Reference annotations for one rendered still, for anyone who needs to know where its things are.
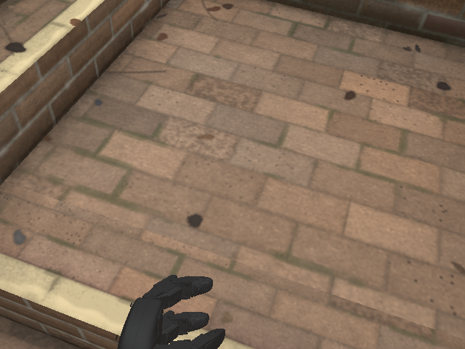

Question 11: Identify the left robot hand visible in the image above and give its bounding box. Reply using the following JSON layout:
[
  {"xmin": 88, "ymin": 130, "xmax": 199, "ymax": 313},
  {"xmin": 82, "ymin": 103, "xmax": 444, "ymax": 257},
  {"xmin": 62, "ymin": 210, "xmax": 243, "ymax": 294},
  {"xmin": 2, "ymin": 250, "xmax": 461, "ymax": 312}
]
[{"xmin": 116, "ymin": 275, "xmax": 225, "ymax": 349}]

